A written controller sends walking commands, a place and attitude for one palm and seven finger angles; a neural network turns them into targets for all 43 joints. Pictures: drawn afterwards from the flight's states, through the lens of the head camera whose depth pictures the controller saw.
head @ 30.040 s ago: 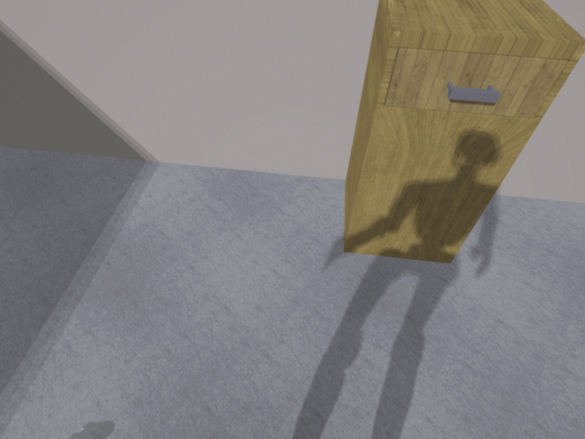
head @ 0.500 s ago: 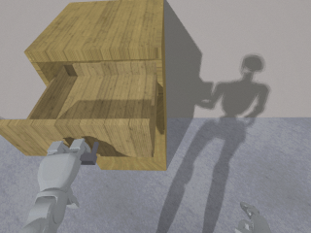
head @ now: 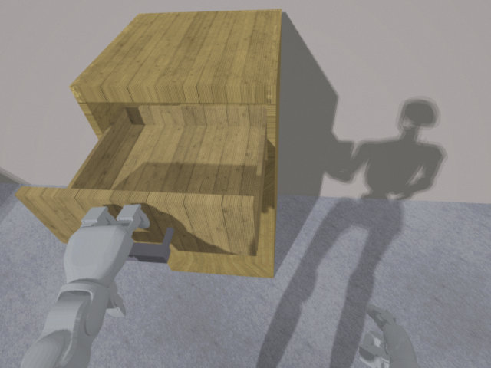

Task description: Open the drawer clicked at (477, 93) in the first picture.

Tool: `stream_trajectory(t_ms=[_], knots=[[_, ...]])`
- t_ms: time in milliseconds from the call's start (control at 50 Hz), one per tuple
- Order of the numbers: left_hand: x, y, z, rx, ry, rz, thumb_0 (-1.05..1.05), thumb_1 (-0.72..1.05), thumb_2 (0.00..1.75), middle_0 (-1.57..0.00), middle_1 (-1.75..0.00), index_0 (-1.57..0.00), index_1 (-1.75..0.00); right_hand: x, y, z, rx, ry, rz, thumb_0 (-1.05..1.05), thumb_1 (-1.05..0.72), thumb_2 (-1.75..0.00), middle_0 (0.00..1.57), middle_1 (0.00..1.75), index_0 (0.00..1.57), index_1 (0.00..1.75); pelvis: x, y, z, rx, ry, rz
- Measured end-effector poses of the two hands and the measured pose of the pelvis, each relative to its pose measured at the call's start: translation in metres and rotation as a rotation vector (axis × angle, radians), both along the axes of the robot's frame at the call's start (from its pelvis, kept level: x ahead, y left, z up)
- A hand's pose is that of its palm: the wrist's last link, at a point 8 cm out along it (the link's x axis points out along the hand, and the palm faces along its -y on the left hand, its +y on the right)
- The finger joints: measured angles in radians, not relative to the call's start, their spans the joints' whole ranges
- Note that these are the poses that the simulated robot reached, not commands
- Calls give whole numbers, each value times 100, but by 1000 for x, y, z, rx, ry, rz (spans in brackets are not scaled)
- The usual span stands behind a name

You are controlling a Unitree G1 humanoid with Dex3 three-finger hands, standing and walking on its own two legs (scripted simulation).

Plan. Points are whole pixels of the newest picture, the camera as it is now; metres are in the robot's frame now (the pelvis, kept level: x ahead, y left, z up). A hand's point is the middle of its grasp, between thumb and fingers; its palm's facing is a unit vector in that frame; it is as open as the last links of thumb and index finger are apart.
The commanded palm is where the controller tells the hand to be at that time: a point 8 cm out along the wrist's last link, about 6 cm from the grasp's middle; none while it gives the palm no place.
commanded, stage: lift the hand off the handle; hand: left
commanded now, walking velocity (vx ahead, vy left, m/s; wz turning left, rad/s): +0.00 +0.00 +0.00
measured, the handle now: (137, 241) +0.30 +0.24 +0.03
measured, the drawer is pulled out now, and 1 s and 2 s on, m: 0.28 0.28 0.28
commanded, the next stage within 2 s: draw the hand back to the body in 0.98 s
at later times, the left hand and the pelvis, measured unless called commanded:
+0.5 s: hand (103, 236) +0.25 +0.24 +0.12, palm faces +0.11 -0.04 -0.99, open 13.9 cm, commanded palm +0.21 +0.25 +0.18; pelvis +0.01 +0.00 +0.01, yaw +1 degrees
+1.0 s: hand (76, 209) +0.25 +0.25 +0.19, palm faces +0.15 -0.03 -0.99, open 13.9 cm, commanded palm +0.21 +0.25 +0.23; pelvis -0.01 +0.00 +0.02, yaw +1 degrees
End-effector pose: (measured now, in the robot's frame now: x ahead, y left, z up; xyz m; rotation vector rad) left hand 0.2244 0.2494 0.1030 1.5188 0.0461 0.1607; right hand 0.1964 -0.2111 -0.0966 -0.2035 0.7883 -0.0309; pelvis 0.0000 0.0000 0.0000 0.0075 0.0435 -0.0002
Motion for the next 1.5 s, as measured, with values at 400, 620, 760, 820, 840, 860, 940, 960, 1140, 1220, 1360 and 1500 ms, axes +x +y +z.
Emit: stream_trajectory(t_ms=[400,620,760,820,840,860,940,960,1140,1220,1360,1500], knots=[[-2,-5,59,-4,-28,-27,0,-50,30,-32,-120,-32,-120,18,10,11,27,-4,64,1,-91,-90,20,30,20,30,7,1,11,-1,-54,11],[-3,0,91,14,-43,-21,0,-50,30,-32,-120,-32,-120,27,18,19,52,-31,96,1,-91,-90,20,30,20,30,6,-1,14,-2,-83,16],[-8,-2,108,14,-55,-41,0,-50,30,-32,-120,-32,-120,27,17,21,51,-39,111,1,-91,-90,20,30,20,30,2,-1,15,-2,-95,23],[-6,-1,115,25,-60,-48,0,-50,30,-32,-120,-32,-120,25,17,22,50,-39,116,1,-91,-90,20,30,20,30,0,-1,15,-2,-98,25],[-6,0,117,24,-61,-48,0,-50,30,-32,-120,-32,-120,24,17,22,51,-39,116,1,-91,-90,20,30,20,30,-1,-1,16,-2,-100,26],[-5,0,119,26,-63,-49,0,-50,30,-32,-120,-32,-120,23,17,22,51,-39,117,1,-91,-90,20,30,20,30,-2,-1,16,-2,-100,26],[-3,2,132,34,-84,-54,0,-50,30,-32,-120,-32,-120,19,18,22,60,-44,114,1,-91,-90,20,30,20,30,-5,-1,16,-1,-102,25],[-3,2,134,30,-85,-52,0,-50,30,-32,-120,-32,-120,18,17,22,64,-44,112,1,-91,-90,20,30,20,30,-6,-1,16,-1,-102,25],[2,1,120,11,-18,-69,0,-50,30,-32,-120,-32,-120,4,13,19,58,-35,100,1,-91,-90,20,30,20,30,-12,-1,16,0,-98,20],[-1,1,119,14,-30,-91,0,-50,30,-32,-120,-32,-120,-2,9,17,47,-24,91,1,-91,-90,20,30,20,30,-13,-1,15,-1,-97,17],[-13,10,122,13,-60,-55,0,-50,30,-32,-120,-32,-120,-4,7,15,44,-10,88,1,-91,-90,20,30,20,30,-12,0,15,-1,-98,17],[-25,15,118,9,-32,-34,0,-50,30,-32,-120,-32,-120,5,12,19,44,-36,101,1,-91,-90,20,30,20,30,-12,1,15,-2,-99,21]])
